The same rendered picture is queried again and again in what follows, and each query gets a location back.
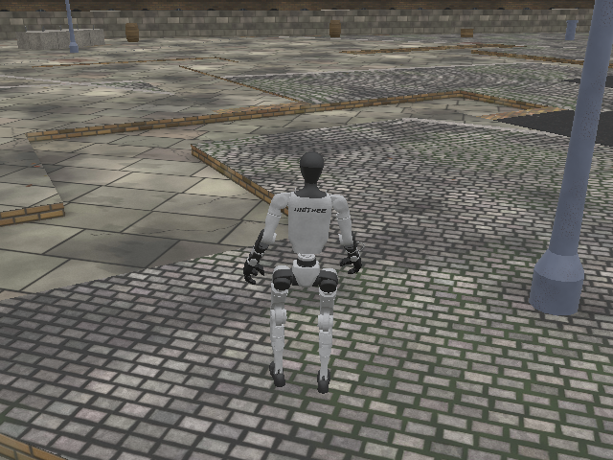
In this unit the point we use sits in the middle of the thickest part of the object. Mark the robot left hand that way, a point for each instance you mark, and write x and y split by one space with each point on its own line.
248 269

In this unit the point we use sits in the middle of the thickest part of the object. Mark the robot right hand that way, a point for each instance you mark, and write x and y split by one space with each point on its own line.
357 265

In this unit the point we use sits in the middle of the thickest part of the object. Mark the right robot forearm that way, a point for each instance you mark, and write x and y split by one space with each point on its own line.
352 250

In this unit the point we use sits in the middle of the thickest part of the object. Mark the left robot forearm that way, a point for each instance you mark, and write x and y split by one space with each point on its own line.
257 251

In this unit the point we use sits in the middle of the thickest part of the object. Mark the right robot upper arm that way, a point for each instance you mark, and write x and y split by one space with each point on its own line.
340 205

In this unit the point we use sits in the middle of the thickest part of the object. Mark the left robot upper arm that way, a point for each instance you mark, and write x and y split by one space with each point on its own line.
278 202

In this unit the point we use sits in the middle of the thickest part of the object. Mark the robot left foot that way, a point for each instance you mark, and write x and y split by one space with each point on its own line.
279 380

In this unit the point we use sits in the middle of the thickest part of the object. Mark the robot left shin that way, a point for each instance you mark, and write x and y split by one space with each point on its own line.
277 342

